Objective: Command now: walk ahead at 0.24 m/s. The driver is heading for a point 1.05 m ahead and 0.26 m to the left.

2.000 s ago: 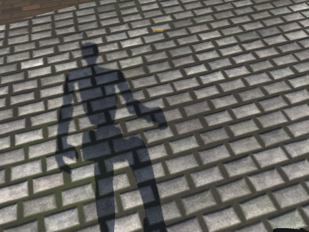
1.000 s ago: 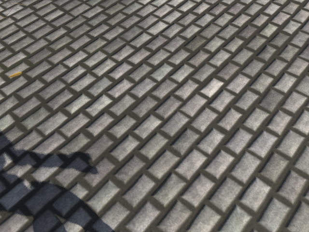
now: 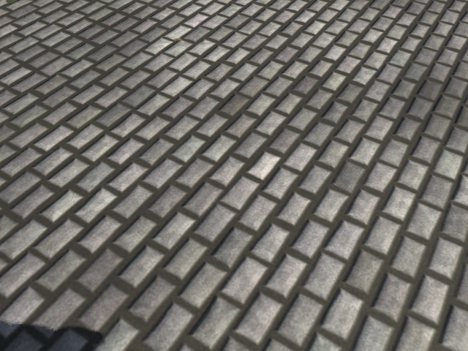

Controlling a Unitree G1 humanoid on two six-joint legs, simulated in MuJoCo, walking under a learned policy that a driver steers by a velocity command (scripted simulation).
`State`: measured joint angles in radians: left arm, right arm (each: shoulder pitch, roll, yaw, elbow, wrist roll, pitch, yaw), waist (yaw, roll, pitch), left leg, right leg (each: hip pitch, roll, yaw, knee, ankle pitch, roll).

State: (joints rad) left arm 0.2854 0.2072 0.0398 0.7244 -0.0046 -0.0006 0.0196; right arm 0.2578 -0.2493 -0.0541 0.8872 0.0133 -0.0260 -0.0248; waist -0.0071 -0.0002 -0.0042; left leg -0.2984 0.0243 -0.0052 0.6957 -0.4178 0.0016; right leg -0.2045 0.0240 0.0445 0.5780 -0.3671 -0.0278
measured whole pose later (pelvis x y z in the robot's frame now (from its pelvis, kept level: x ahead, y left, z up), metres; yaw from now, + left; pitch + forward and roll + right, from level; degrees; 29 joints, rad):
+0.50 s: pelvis +0.19 +0.02 +0.00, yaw +0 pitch +2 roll +0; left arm 0.00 0.23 0.04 0.65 -0.03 -0.08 -0.05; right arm 0.48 -0.23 -0.02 0.94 0.01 -0.07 -0.01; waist -0.11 -0.04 0.03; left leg 0.14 -0.02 0.02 0.17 -0.35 0.03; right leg -0.62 -0.04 -0.02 0.57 0.02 -0.03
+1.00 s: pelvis +0.47 +0.00 +0.01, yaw +10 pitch +1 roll -3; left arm 0.31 0.26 0.06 0.90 0.00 -0.10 0.00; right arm 0.15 -0.26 -0.05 0.76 0.02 -0.04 0.03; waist 0.07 0.04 0.02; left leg -0.69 0.11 -0.03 0.71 0.06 0.03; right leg 0.06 0.05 -0.21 0.20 -0.28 -0.02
